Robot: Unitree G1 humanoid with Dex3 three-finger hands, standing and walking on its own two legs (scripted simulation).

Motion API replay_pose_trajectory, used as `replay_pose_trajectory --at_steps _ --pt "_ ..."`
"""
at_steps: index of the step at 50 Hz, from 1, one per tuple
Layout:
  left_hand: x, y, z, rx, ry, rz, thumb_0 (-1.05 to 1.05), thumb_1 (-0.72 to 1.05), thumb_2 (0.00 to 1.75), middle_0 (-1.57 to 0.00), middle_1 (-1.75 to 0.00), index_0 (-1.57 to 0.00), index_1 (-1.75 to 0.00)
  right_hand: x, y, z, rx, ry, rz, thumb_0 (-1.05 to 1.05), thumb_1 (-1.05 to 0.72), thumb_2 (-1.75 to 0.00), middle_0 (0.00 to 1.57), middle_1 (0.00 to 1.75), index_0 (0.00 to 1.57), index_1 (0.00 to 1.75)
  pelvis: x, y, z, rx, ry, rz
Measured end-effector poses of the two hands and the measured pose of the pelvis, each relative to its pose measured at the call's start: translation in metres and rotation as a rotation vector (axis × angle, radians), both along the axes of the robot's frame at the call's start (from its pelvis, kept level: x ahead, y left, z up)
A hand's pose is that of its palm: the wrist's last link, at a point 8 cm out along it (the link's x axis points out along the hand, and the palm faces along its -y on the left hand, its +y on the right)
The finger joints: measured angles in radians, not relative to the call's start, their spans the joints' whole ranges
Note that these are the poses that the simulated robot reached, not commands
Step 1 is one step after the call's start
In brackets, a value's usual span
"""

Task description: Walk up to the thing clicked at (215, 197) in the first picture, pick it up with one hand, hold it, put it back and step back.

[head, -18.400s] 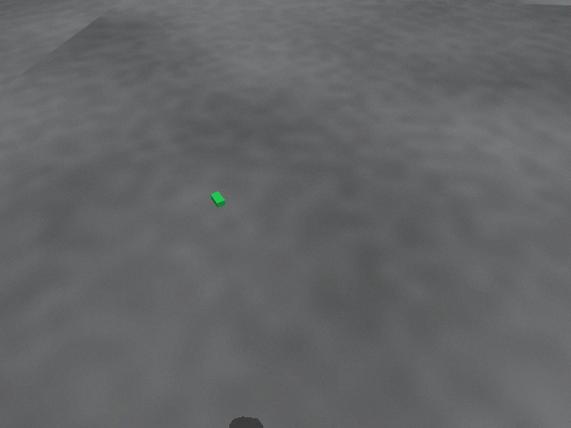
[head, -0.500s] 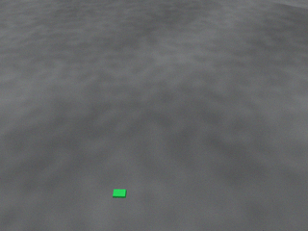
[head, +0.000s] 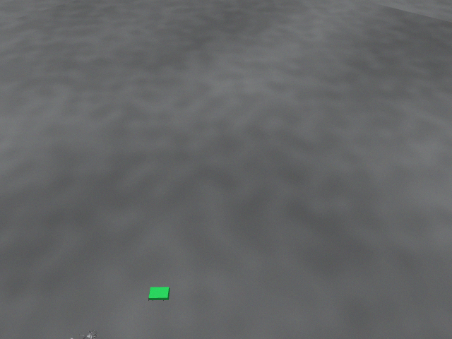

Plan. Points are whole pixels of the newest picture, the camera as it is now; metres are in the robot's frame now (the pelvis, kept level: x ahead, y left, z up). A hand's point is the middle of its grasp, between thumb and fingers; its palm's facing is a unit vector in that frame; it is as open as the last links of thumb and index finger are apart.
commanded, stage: walk up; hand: left
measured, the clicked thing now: (159, 293) +0.43 +0.29 -0.76
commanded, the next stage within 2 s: stand in 0.94 s
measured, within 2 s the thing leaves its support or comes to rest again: neither
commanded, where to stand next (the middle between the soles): +0.06 +0.01 m, yaw +0 degrees
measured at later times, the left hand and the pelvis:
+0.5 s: hand out of the picture +0.08 +0.27 -0.15, palm faces +0.00 -0.94 -0.34, open 7.4 cm; pelvis +0.00 +0.01 +0.01, yaw +0 degrees
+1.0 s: hand out of the picture +0.08 +0.26 -0.15, palm faces -0.01 -0.94 -0.33, open 7.4 cm; pelvis +0.00 +0.01 +0.01, yaw +0 degrees
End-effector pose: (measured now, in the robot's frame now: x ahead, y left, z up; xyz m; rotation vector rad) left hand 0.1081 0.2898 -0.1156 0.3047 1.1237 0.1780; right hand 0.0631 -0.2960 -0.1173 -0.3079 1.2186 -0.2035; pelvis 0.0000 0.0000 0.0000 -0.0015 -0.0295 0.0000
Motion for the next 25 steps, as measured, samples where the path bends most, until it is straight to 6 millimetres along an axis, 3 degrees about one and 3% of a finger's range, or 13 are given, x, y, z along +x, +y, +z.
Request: replay_pose_trajectory --at_steps 5,10,16,25 --pt "0.017 0.001 0.004 -0.006 -0.025 -0.011 0.01 0.9 0.9 -0.2 -0.3 -0.2 -0.3 0.016 0.001 0.006 -0.012 -0.039 -0.001 0.01 -0.9 -0.9 0.2 0.3 0.2 0.3 0.002 0.003 0.002 -0.003 -0.003 -0.002" --pt "0.016 0.006 0.008 0.001 -0.018 -0.01 0.01 0.9 0.9 -0.2 -0.3 -0.2 -0.3 0.026 0.004 0.01 -0.012 -0.065 0.007 0.01 -0.9 -0.9 0.2 0.3 0.2 0.3 0.002 0.006 0.005 -0.003 -0.007 -0.003" --pt "0.0 0.015 0.01 0.014 0.021 0.01 0.01 0.9 0.9 -0.2 -0.3 -0.2 -0.3 0.029 0.009 0.01 -0.002 -0.069 0.017 0.0 -0.9 -0.9 0.2 0.3 0.2 0.3 0.0 0.009 0.007 -0.003 -0.012 -0.004" --pt "-0.033 0.022 0.006 0.015 0.092 0.041 0.01 0.9 0.9 -0.2 -0.3 -0.2 -0.3 0.017 0.015 0.008 0.009 -0.036 0.018 0.01 -0.9 -0.9 0.2 0.3 0.2 0.3 -0.004 0.012 0.008 -0.003 -0.017 -0.005"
